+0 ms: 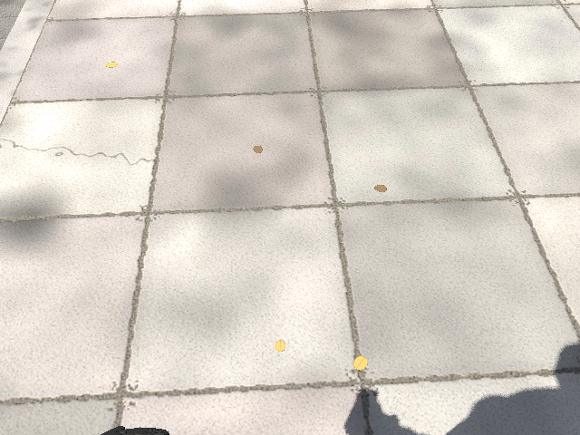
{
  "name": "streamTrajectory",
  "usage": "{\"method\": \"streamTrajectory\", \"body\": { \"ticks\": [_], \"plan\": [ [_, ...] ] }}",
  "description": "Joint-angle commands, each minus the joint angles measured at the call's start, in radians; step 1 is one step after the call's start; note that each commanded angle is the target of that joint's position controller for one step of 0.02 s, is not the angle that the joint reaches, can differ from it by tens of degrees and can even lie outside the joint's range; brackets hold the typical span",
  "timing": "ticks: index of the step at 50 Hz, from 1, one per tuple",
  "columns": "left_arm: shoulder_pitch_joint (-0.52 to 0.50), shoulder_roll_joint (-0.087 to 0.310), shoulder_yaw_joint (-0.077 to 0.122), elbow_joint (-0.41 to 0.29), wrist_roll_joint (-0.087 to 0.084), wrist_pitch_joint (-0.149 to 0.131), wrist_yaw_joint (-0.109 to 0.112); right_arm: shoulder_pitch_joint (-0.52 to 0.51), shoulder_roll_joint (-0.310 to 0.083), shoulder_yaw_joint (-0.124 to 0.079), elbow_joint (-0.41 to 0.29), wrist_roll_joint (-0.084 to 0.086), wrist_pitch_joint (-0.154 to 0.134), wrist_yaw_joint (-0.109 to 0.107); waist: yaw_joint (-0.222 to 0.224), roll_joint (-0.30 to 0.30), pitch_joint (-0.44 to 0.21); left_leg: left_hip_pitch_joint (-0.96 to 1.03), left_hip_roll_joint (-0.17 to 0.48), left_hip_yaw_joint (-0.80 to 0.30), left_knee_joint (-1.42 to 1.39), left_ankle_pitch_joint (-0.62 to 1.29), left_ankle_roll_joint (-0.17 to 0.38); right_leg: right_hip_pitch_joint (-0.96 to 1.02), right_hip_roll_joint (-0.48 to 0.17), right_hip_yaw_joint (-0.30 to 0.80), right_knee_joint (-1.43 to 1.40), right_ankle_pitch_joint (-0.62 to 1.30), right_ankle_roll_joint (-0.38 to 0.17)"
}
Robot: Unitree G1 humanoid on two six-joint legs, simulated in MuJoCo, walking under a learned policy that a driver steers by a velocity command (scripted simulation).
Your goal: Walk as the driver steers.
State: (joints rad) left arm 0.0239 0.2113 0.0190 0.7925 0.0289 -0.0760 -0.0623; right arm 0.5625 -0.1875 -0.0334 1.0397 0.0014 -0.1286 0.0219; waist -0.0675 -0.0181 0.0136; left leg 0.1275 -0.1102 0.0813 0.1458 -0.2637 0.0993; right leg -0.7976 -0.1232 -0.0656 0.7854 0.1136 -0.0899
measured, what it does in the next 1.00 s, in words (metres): walks ahead: right foot, then left foot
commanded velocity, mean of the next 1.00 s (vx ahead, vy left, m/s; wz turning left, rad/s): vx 0.86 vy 0.00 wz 0.00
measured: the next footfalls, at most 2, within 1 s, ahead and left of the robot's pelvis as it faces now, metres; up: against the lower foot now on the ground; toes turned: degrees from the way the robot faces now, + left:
right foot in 0.14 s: +0.36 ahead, -0.08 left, +0.00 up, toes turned -4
left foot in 0.60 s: +0.81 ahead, +0.09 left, +0.00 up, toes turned +3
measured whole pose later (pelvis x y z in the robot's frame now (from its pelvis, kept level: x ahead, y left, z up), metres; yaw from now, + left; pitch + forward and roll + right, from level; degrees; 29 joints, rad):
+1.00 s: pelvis +0.95 +0.02 -0.01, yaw +2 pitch +1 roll +1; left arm -0.02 0.22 0.00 0.78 0.00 -0.13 -0.04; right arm 0.48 -0.22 -0.01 1.03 0.01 -0.10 -0.02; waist -0.08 -0.03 0.06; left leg 0.09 -0.08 0.04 0.36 -0.44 0.07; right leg -0.58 0.03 -0.02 0.46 0.25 -0.07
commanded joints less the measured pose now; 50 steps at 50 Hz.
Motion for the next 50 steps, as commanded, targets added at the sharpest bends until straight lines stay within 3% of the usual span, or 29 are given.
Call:
{"method": "streamTrajectory", "body": {
  "ticks": [1,4,6,7,8,9,10,12,13,15,19,22,24,26,28,29,30,31,32,33,35,37,39,41,42,44,46,48,50],
  "plan": [
    [-0.118,0.023,-0.013,-0.079,-0.013,-0.01,-0.002,-0.009,-0.145,-0.011,-0.057,0.006,-0.027,-0.012,0.034,0.061,0.161,-0.198,0.249,-0.067,-0.144,0.689,0.042,0.217,0.066,-0.071,-0.181,0.093,-0.028],
    [-0.07,0.091,0.007,-0.071,-0.009,-0.013,0.021,0.002,-0.203,-0.017,-0.042,-0.02,-0.006,-0.034,0.082,0.113,0.05,0.045,0.287,-0.045,0.058,1.22,0.021,0.316,0.18,-0.11,-0.238,-0.075,-0.06],
    [0.273,0.165,0.042,0.023,-0.012,-0.011,0.045,-0.047,-0.252,-0.032,-0.042,-0.048,0.024,-0.054,0.246,0.151,-0.137,0.044,0.31,-0.037,0.483,1.304,0.023,0.635,0.21,-0.065,-0.261,-0.193,-0.095],
    [0.461,0.211,0.065,0.076,0.003,-0.006,0.064,-0.093,-0.242,-0.033,-0.057,-0.048,0.029,-0.053,0.332,0.134,-0.219,-0.13,0.274,-0.024,0.777,1.09,0.03,0.878,0.134,0.003,-0.251,-0.298,-0.122],
    [0.54,0.293,0.089,0.089,0.031,-0.002,0.077,-0.061,-0.096,-0.005,-0.098,-0.031,0.02,-0.033,0.274,-0.086,-0.305,-0.475,0.14,-0.028,1.179,0.303,0.029,1.136,-0.134,0.353,-0.231,-0.554,-0.175],
    [0.493,0.277,0.094,0.093,0.028,-0.002,0.055,0.027,-0.074,-0.001,-0.119,0.03,-0.001,-0.015,0.181,-0.259,-0.4,-0.78,0.013,-0.166,1.412,-0.186,0.022,1.278,-0.276,0.9,-0.458,-0.719,-0.286],
    [0.386,0.201,0.086,0.091,0.012,-0.008,0.043,-0.117,-0.139,-0.01,-0.148,0.019,-0.003,-0.027,0.169,-0.098,-0.215,-0.882,0.11,-0.183,1.377,-0.061,0.05,1.142,-0.214,0.769,-0.525,-0.722,-0.238],
    [0.309,0.092,0.061,0.109,0.013,-0.027,0.036,-0.232,-0.117,-0.005,-0.175,-0.003,0.0,-0.018,0.109,0.077,-0.036,-0.825,0.178,-0.174,1.25,0.026,0.047,0.833,-0.147,0.517,-0.578,-0.521,-0.185],
    [0.308,0.06,0.048,0.125,0.011,-0.034,0.041,-0.236,-0.092,0.0,-0.183,-0.026,0.016,-0.007,0.066,0.079,0.002,-0.777,0.201,-0.18,1.207,0.03,0.037,0.719,-0.093,0.428,-0.597,-0.474,-0.147],
    [0.335,0.057,0.04,0.157,-0.008,-0.05,0.048,-0.234,-0.052,0.012,-0.198,-0.046,0.044,0.017,0.022,0.016,0.048,-0.769,0.239,-0.163,1.137,0.026,0.003,0.617,-0.061,0.346,-0.655,-0.457,-0.134],
    [0.396,0.099,0.041,0.169,-0.024,-0.073,0.037,-0.49,-0.079,0.024,-0.304,-0.049,0.05,0.032,0.056,0.018,0.154,-0.85,0.261,-0.051,0.849,0.235,-0.035,0.542,0.023,0.162,-0.747,-0.171,-0.118],
    [0.462,0.121,0.039,0.182,-0.044,-0.088,0.038,-0.617,-0.063,0.043,-0.342,-0.029,0.038,0.047,0.097,0.024,0.158,-0.656,0.2,0.04,0.551,0.456,-0.015,0.531,0.04,0.086,-0.809,0.102,-0.079],
    [0.49,0.156,0.041,0.196,-0.042,-0.087,0.045,-0.651,-0.089,0.041,-0.354,-0.02,0.037,0.042,0.104,-0.008,0.155,-0.645,0.174,0.045,0.451,0.502,0.008,0.687,0.006,0.064,-0.817,0.27,-0.068],
    [0.504,0.191,0.043,0.2,-0.028,-0.076,0.054,-0.637,-0.129,0.029,-0.354,-0.028,0.036,0.029,0.087,-0.045,0.091,-0.614,0.109,0.072,0.401,0.414,0.032,0.871,-0.021,0.04,-0.706,0.617,-0.052],
    [0.494,0.237,0.051,0.206,0.0,-0.05,0.074,-0.46,-0.185,0.004,-0.312,-0.03,0.038,0.009,-0.015,-0.11,-0.044,-0.439,0.045,0.052,0.404,0.255,0.058,0.961,-0.059,0.036,-0.43,0.884,-0.039],
    [0.461,0.255,0.057,0.203,0.01,-0.033,0.085,-0.259,-0.22,-0.016,-0.248,-0.029,0.041,-0.007,-0.11,-0.119,-0.141,-0.252,0.035,0.038,0.395,0.189,0.074,0.927,-0.061,0.026,-0.187,0.871,-0.036],
    [0.422,0.239,0.056,0.191,0.017,-0.026,0.089,-0.062,-0.267,-0.039,-0.191,-0.04,0.047,-0.027,-0.199,-0.104,-0.221,-0.025,0.114,-0.035,0.416,0.087,0.098,0.765,-0.025,0.019,0.113,0.663,-0.036],
    [0.469,0.092,0.028,0.152,0.002,-0.033,0.072,0.017,-0.356,-0.064,-0.175,-0.065,0.049,-0.04,-0.134,0.136,-0.316,0.214,0.375,-0.369,0.422,-0.133,0.138,0.453,0.104,0.023,0.524,-0.124,-0.032],
    [0.584,0.07,0.021,0.133,-0.061,-0.053,0.056,-0.027,-0.353,-0.072,-0.174,-0.062,0.05,-0.018,-0.037,0.329,-0.444,0.369,0.526,-0.936,0.182,-0.271,0.251,0.163,0.229,0.162,0.767,-0.583,-0.023],
    [0.438,0.133,0.028,0.109,-0.048,-0.054,0.068,-0.145,-0.271,-0.067,-0.181,-0.046,0.045,-0.006,-0.026,0.146,-0.262,0.24,0.456,-0.801,0.129,-0.285,0.209,0.061,0.127,0.173,0.742,-0.458,-0.048],
    [0.299,0.113,0.022,0.079,-0.025,-0.05,0.059,-0.218,-0.155,-0.041,-0.161,-0.044,0.027,0.002,0.02,-0.034,-0.062,-0.077,0.38,-0.522,0.089,-0.079,0.159,0.107,0.06,0.158,0.606,-0.36,-0.041],
    [0.336,0.06,0.009,0.078,0.006,-0.016,0.042,-0.223,-0.106,-0.016,-0.13,-0.034,0.011,-0.007,0.104,0.0,0.016,-0.284,0.336,-0.354,0.066,0.319,0.13,0.22,0.034,0.145,0.519,-0.38,-0.003],
    [0.301,0.044,0.004,0.06,0.013,0.0,0.037,-0.176,-0.112,-0.01,-0.092,-0.008,-0.013,-0.004,0.124,0.027,0.062,-0.329,0.301,-0.215,0.068,0.748,0.11,0.222,0.037,0.099,0.402,-0.395,0.03],
    [0.199,0.047,-0.002,0.013,0.012,-0.002,0.03,-0.187,-0.135,-0.008,-0.085,-0.002,-0.019,-0.001,0.126,0.055,0.089,-0.379,0.221,-0.089,0.049,0.927,0.078,0.248,0.062,0.024,0.196,-0.277,0.043],
    [0.141,0.053,0.002,0.0,-0.065,-0.029,0.043,-0.284,-0.121,-0.001,-0.12,0.022,-0.018,-0.012,0.119,0.07,0.058,-0.389,0.195,-0.072,0.071,0.894,0.065,0.268,0.07,0.036,0.089,-0.202,0.052],
    [0.022,0.035,-0.013,-0.031,-0.049,-0.058,0.036,-0.189,-0.171,-0.005,-0.1,0.027,-0.016,-0.033,0.056,0.054,0.024,-0.375,0.17,-0.052,0.083,0.827,0.041,0.355,0.126,-0.017,-0.164,0.031,0.061],
    [-0.029,0.056,-0.007,-0.055,-0.04,-0.063,0.026,-0.103,-0.211,-0.011,-0.066,0.022,-0.007,-0.047,0.032,0.095,0.003,-0.306,0.202,-0.087,0.1,0.754,0.015,0.413,0.165,-0.007,-0.285,0.195,0.049],
    [0.031,0.115,0.013,-0.046,-0.027,-0.056,0.025,-0.113,-0.211,-0.011,-0.06,0.014,0.007,-0.056,0.075,0.139,-0.038,-0.241,0.213,-0.106,0.193,0.795,-0.018,0.501,0.197,0.013,-0.312,0.2,0.024],
    [0.253,0.17,0.04,0.026,-0.016,-0.056,0.031,-0.201,-0.22,-0.011,-0.08,0.006,0.03,-0.054,0.209,0.146,-0.126,-0.218,0.192,-0.085,0.449,0.868,-0.054,0.703,0.201,0.025,-0.339,0.222,-0.005]
  ]
}}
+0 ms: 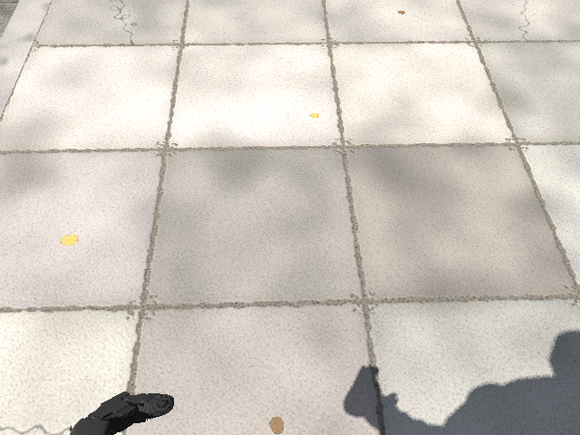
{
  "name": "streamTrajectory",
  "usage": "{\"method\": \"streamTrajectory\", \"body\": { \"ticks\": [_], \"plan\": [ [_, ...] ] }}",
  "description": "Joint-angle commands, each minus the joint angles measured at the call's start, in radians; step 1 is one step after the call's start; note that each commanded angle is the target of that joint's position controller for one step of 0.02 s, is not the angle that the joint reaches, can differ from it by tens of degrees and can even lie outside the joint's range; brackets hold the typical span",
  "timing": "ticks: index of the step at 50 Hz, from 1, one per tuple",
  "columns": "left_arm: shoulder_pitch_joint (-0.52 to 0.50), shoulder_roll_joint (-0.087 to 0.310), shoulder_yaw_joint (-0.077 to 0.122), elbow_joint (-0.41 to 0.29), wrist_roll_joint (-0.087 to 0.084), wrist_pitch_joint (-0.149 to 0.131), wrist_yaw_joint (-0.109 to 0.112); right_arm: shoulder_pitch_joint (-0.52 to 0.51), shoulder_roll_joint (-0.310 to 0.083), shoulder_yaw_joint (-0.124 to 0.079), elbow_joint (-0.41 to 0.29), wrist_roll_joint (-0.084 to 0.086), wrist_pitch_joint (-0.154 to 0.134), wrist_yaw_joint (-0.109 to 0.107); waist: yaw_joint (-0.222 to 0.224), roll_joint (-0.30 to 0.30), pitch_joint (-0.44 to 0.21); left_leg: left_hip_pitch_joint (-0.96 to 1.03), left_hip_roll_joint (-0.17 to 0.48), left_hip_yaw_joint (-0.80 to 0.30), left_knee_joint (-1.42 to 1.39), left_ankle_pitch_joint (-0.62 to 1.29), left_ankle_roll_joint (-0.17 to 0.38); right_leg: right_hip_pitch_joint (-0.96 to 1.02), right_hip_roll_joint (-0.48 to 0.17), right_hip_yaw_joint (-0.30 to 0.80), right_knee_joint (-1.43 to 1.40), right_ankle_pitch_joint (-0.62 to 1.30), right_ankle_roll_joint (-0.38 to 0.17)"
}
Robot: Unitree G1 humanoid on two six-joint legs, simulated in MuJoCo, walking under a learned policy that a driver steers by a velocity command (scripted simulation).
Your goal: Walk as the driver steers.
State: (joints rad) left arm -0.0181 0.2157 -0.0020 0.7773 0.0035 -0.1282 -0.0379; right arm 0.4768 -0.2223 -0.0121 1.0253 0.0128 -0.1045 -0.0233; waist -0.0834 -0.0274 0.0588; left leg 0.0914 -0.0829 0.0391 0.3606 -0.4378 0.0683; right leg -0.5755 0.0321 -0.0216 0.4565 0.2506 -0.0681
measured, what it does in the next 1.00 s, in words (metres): walks ahead: right foot, then left foot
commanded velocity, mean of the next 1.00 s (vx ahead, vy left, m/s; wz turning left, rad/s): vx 0.07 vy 0.00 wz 0.00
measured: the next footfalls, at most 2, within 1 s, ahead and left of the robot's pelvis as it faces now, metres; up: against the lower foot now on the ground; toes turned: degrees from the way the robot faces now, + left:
right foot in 0.02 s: +0.24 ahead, -0.08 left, +0.00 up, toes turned +0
left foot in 0.38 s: +0.20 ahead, +0.15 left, +0.00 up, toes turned -2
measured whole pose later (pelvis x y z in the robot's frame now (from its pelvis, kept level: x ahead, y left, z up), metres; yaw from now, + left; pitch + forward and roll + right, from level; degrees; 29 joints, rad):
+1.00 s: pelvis +0.18 +0.04 +0.01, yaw -2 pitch -1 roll +0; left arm 0.16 0.20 0.03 1.03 0.00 0.01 0.04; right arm 0.23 -0.19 -0.02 1.06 0.00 -0.02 -0.04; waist 0.00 0.00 0.03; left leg -0.20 -0.01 -0.01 0.53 -0.32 0.01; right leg -0.28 0.02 0.02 0.53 -0.23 -0.01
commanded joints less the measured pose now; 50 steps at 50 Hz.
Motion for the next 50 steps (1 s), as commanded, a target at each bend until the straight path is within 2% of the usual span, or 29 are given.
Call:
{"method": "streamTrajectory", "body": {
  "ticks": [1,2,3,4,5,6,7,9,11,12,14,16,18,19,20,21,22,23,24,25,28,33,41,50],
  "plan": [
    [0.42,0.21,0.073,0.085,0.027,-0.001,0.016,-0.145,-0.168,-0.025,-0.091,-0.014,0.01,-0.004,0.271,0.08,-0.245,-0.255,0.11,-0.023,0.514,0.813,-0.054,0.634,-0.086,0.079,0.004,0.419,-0.074],
    [0.416,0.227,0.053,0.087,0.07,0.007,0.013,0.096,-0.017,0.012,-0.053,-0.033,0.016,0.013,0.142,-0.24,-0.416,-0.522,-0.029,-0.045,0.979,-0.191,-0.114,0.925,-0.39,0.388,0.149,0.964,-0.29],
    [0.436,0.144,0.035,0.088,0.058,0.009,0.001,0.242,-0.032,0.016,0.007,0.005,0.013,0.032,0.142,-0.196,-0.601,-0.592,-0.033,-0.274,1.114,-0.254,-0.101,1.016,-0.451,0.593,0.11,0.828,-0.386],
    [0.325,0.136,0.038,0.056,0.023,0.017,0.0,0.119,-0.118,-0.003,-0.022,0.016,0.017,0.036,0.148,-0.091,-0.474,-0.638,0.024,-0.255,1.1,-0.211,-0.102,0.867,-0.405,0.508,0.049,0.629,-0.357],
    [0.219,0.119,0.032,0.04,-0.003,0.026,0.004,-0.022,-0.152,-0.016,-0.064,0.004,0.027,0.026,0.123,0.02,-0.319,-0.653,0.069,-0.187,1.023,-0.138,-0.106,0.67,-0.35,0.421,-0.011,0.435,-0.3],
    [0.149,0.09,0.018,0.031,-0.006,0.03,0.009,-0.09,-0.145,-0.026,-0.075,0.001,0.043,0.01,0.085,0.095,-0.228,-0.644,0.102,-0.16,0.959,-0.085,-0.115,0.506,-0.317,0.386,-0.079,0.242,-0.268],
    [0.141,0.099,0.017,0.037,0.009,0.032,0.011,-0.122,-0.144,-0.031,-0.088,-0.01,0.061,0.0,0.074,0.082,-0.175,-0.565,0.12,-0.139,0.892,-0.044,-0.116,0.352,-0.282,0.343,-0.121,0.213,-0.241],
    [0.115,0.108,0.019,0.048,0.032,0.043,0.009,-0.088,-0.068,-0.019,-0.087,-0.012,0.087,-0.01,0.028,-0.01,-0.157,-0.448,0.134,-0.114,0.708,-0.025,-0.123,0.216,-0.226,0.249,-0.156,0.199,-0.211],
    [0.129,0.118,0.025,0.061,0.042,0.046,0.018,-0.112,-0.045,-0.013,-0.088,-0.012,0.092,-0.023,0.029,-0.053,-0.197,-0.384,0.128,-0.092,0.536,0.002,-0.126,0.205,-0.2,0.191,-0.155,0.229,-0.198],
    [0.144,0.126,0.03,0.067,0.037,0.05,0.024,-0.131,-0.049,-0.014,-0.088,-0.013,0.098,-0.026,0.038,-0.059,-0.228,-0.358,0.129,-0.092,0.476,0.055,-0.123,0.219,-0.203,0.191,-0.158,0.151,-0.193],
    [0.147,0.147,0.037,0.072,0.023,0.064,0.035,-0.171,-0.077,-0.024,-0.088,-0.011,0.116,-0.028,0.049,-0.067,-0.239,-0.314,0.128,-0.088,0.398,0.143,-0.112,0.199,-0.205,0.211,-0.197,-0.19,-0.174],
    [0.122,0.152,0.039,0.069,0.011,0.08,0.043,-0.216,-0.086,-0.031,-0.091,-0.017,0.127,-0.028,0.045,-0.077,-0.174,-0.279,0.117,-0.071,0.299,0.209,-0.092,0.126,-0.184,0.228,-0.236,-0.582,-0.138],
    [0.143,0.127,0.033,0.083,0.003,0.089,0.051,-0.242,-0.087,-0.035,-0.09,-0.033,0.125,-0.027,0.044,-0.075,-0.109,-0.251,0.11,-0.058,0.188,0.221,-0.062,0.081,-0.155,0.236,-0.241,-0.785,-0.08],
    [0.177,0.109,0.028,0.098,0.004,0.089,0.052,-0.242,-0.097,-0.035,-0.092,-0.042,0.121,-0.027,0.045,-0.051,-0.089,-0.239,0.145,-0.091,0.122,0.235,-0.041,0.075,-0.137,0.229,-0.222,-0.832,-0.041],
    [0.206,0.111,0.031,0.104,0.006,0.087,0.052,-0.238,-0.134,-0.04,-0.093,-0.044,0.116,-0.028,0.068,0.001,-0.071,-0.25,0.195,-0.131,0.088,0.204,-0.012,0.071,-0.099,0.195,-0.166,-0.808,-0.01],
    [0.226,0.111,0.039,0.102,0.0,0.092,0.059,-0.245,-0.175,-0.054,-0.071,-0.031,0.11,-0.024,0.104,0.121,-0.045,-0.39,0.183,-0.143,0.049,0.019,0.011,0.148,-0.035,0.1,-0.129,-0.717,0.014],
    [0.208,0.113,0.039,0.108,0.008,0.094,0.064,-0.261,-0.119,-0.043,-0.07,-0.03,0.098,-0.02,0.099,0.13,-0.034,-0.477,0.174,-0.151,-0.003,-0.059,0.003,0.243,-0.027,0.079,-0.075,-0.629,0.028],
    [0.208,0.101,0.04,0.11,0.008,0.097,0.067,-0.275,-0.094,-0.036,-0.065,-0.033,0.088,-0.019,0.111,0.149,-0.04,-0.515,0.176,-0.154,-0.029,-0.067,-0.011,0.304,-0.027,0.07,-0.047,-0.562,0.027],
    [0.222,0.09,0.04,0.122,0.01,0.102,0.069,-0.293,-0.093,-0.035,-0.065,-0.031,0.079,-0.017,0.122,0.154,-0.039,-0.529,0.168,-0.148,-0.031,-0.034,-0.026,0.338,-0.032,0.067,-0.034,-0.524,0.023],
    [0.233,0.097,0.043,0.131,0.015,0.104,0.069,-0.3,-0.092,-0.035,-0.065,-0.028,0.071,-0.017,0.123,0.138,-0.039,-0.52,0.164,-0.143,-0.023,-0.006,-0.033,0.345,-0.035,0.066,-0.031,-0.503,0.018],
    [0.226,0.095,0.044,0.147,0.008,0.102,0.065,-0.256,-0.101,-0.037,-0.046,-0.018,0.06,-0.018,0.102,0.071,-0.056,-0.446,0.149,-0.121,0.024,0.127,-0.035,0.328,-0.046,0.075,-0.03,-0.459,0.003],
    [0.216,0.092,0.047,0.168,0.002,0.103,0.063,-0.214,-0.096,-0.034,-0.022,-0.014,0.059,-0.018,0.086,0.042,-0.094,-0.391,0.14,-0.107,0.065,0.268,-0.026,0.366,-0.049,0.072,0.003,-0.318,0.007],
    [0.215,0.09,0.051,0.203,-0.004,0.12,0.072,-0.192,-0.075,-0.03,0.0,-0.014,0.071,-0.016,0.082,0.032,-0.078,-0.369,0.123,-0.087,0.08,0.33,-0.028,0.384,-0.054,0.078,0.02,-0.263,0.008],
    [0.198,0.084,0.055,0.235,-0.005,0.129,0.078,-0.189,-0.061,-0.029,0.017,-0.015,0.077,-0.018,0.083,0.036,-0.053,-0.36,0.113,-0.078,0.066,0.306,-0.032,0.389,-0.055,0.08,0.011,-0.285,0.014]
  ]
}}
